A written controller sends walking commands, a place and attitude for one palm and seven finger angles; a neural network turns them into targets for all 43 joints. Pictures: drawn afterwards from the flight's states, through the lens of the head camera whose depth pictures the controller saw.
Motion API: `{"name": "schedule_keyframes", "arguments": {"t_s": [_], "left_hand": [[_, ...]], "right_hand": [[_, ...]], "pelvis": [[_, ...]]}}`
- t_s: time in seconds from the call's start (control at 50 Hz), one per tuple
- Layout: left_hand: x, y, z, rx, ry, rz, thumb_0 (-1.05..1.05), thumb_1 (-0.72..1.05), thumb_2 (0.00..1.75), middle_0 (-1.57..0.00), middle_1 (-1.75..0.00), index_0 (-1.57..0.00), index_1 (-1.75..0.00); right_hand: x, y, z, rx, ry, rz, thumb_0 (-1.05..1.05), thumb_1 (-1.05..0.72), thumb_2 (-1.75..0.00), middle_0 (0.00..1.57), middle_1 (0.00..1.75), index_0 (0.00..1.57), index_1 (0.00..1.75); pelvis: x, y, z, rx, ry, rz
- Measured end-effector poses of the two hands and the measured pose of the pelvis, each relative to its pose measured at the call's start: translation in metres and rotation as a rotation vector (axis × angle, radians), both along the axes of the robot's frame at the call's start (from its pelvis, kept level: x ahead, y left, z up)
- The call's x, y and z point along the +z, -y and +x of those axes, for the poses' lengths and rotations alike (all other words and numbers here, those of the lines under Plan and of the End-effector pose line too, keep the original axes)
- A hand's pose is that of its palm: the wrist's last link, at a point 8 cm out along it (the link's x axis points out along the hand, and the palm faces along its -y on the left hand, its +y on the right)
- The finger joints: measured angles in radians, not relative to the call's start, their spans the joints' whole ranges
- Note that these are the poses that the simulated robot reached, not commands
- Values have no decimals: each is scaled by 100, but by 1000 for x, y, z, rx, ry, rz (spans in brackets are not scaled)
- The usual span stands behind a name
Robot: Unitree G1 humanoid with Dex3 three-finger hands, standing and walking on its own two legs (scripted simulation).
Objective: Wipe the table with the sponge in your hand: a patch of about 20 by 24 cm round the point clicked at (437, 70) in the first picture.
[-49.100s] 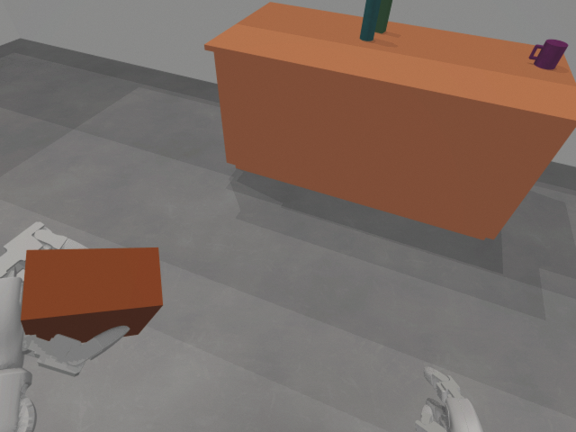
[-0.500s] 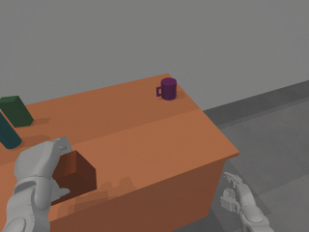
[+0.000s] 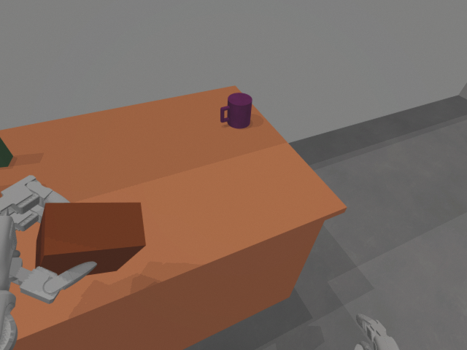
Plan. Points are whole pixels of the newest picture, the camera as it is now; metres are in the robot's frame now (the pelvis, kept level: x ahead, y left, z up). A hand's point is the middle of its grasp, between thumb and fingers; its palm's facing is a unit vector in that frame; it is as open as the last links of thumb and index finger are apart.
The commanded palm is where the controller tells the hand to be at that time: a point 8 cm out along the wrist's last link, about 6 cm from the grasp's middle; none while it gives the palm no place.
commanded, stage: step back with the hand held close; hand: left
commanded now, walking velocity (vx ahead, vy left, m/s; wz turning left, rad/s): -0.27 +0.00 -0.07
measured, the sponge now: (100, 241) +0.23 +0.21 +0.13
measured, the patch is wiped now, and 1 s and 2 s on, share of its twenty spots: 1.00 1.00 1.00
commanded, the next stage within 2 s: stop stepping back and stand still in 0.80 s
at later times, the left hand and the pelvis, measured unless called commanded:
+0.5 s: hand (5, 303) +0.13 +0.26 +0.16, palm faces +0.39 -0.87 -0.32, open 10.0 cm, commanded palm +0.07 +0.31 +0.19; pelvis -0.06 +0.02 -0.02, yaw +5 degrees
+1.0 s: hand out of the picture +0.00 +0.25 +0.19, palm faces +0.29 -0.89 -0.35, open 10.0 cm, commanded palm -0.03 +0.30 +0.19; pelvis -0.19 +0.03 +0.00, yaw -1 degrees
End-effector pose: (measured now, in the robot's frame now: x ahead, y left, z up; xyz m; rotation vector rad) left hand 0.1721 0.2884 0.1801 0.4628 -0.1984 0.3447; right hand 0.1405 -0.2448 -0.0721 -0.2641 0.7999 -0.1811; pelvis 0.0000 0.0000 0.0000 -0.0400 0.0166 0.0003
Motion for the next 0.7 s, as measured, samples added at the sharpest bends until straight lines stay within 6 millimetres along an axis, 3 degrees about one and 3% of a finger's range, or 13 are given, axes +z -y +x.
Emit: {"name": "schedule_keyframes", "arguments": {"t_s": [0.14,0.34,0.44,0.52,0.62,0.7], "left_hand": [[0,10,-16,-76,47,34,-1,-54,107,-75,-139,-79,-138],[7,-4,-50,-11,123,54,-1,-55,107,-75,-139,-79,-138],[-3,-5,-67,-38,171,-22,-1,-55,107,-75,-139,-79,-138],[-8,-17,-84,-53,183,-2,-1,-55,107,-75,-139,-79,-138],[0,-41,-105,6,155,88,-1,-56,107,-76,-139,-79,-138],[9,-45,-120,33,204,41,-1,-56,107,-76,-140,-79,-138]], "right_hand": [[15,-6,1,37,88,-27,1,-90,-90,20,30,20,30],[13,-7,-9,76,88,-49,1,-90,-90,20,30,20,30],[12,-16,-22,78,61,-66,1,-90,-90,20,30,20,30],[14,-29,-34,90,66,-88,1,-90,-90,20,30,20,30],[13,-50,-54,111,87,-49,1,-90,-90,20,30,20,30],[12,-65,-78,126,70,-5,1,-90,-90,20,30,20,30]], "pelvis": [[-5,-2,-17,-2,-1,-8],[-11,-3,-38,34,5,-20],[-17,-9,-51,64,11,-24],[-22,-19,-69,76,13,-24],[-18,-27,-91,51,7,-42],[-10,-28,-108,19,-12,-47]]}}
